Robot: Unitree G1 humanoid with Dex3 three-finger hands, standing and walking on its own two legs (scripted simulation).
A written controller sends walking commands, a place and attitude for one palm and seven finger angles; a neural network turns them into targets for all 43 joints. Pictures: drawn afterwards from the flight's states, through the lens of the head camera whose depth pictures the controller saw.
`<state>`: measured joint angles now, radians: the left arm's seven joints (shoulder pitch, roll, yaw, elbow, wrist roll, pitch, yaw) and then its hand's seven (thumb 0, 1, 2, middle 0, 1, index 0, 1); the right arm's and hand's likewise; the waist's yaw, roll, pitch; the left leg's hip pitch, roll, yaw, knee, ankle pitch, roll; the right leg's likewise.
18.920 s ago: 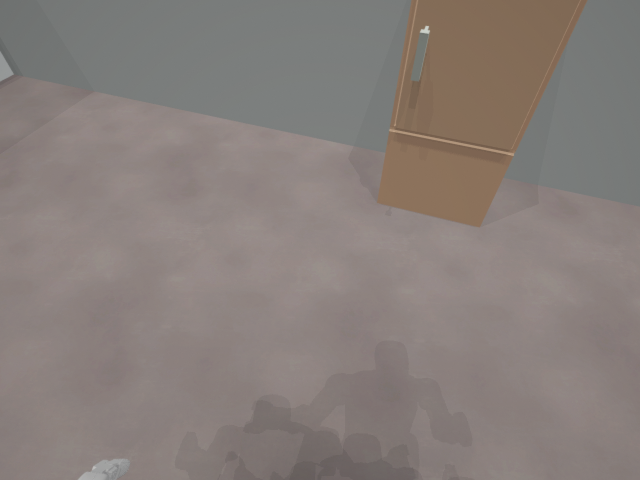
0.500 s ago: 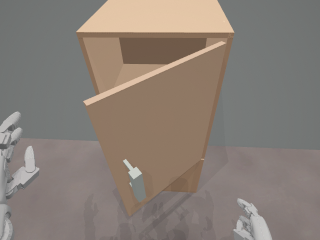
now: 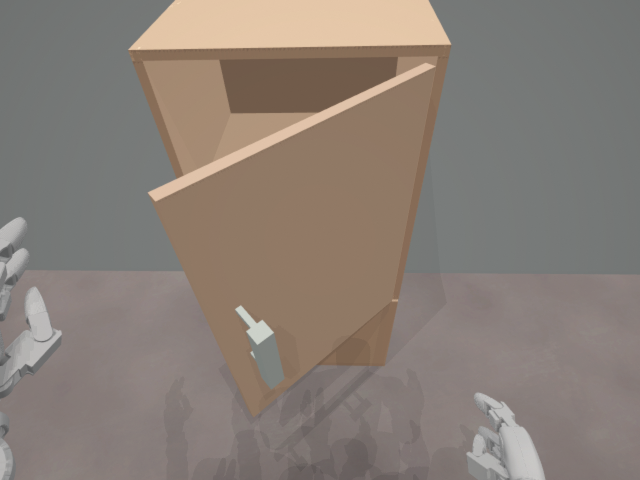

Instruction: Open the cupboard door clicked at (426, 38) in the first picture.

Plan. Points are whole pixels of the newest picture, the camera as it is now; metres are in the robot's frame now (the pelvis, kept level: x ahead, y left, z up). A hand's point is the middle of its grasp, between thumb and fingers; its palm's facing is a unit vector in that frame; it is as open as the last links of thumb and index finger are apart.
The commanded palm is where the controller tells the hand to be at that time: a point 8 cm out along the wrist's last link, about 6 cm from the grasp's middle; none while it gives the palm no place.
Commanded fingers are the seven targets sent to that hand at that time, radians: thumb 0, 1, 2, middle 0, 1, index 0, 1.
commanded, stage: step back with the hand held close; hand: left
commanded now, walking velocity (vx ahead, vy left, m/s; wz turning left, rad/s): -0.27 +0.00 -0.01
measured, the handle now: (258, 346) +0.31 +0.13 -0.06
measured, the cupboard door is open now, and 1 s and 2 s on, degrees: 43 43 43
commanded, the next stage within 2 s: stop stepping back and stand still in 1.42 s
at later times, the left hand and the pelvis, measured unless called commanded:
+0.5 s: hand out of the picture +0.13 +0.29 +0.15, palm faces +0.42 -0.76 -0.50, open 7.4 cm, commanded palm +0.07 +0.32 +0.17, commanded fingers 0.00 0.90 0.90 -0.20 -0.30 -0.20 -0.30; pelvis -0.07 +0.02 -0.02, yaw +0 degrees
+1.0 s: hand out of the picture +0.07 +0.29 +0.15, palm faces +0.48 -0.75 -0.46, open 7.4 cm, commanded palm +0.00 +0.32 +0.17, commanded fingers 0.00 0.90 0.90 -0.20 -0.30 -0.20 -0.30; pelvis -0.12 +0.02 -0.03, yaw +3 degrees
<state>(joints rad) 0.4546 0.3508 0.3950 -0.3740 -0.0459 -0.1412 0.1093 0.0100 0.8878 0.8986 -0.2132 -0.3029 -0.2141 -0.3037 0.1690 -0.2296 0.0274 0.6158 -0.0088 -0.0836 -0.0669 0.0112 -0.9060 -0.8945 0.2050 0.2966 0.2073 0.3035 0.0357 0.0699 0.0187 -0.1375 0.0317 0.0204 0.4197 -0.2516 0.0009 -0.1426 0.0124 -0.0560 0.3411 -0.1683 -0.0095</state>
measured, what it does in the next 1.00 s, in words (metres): shifts its weight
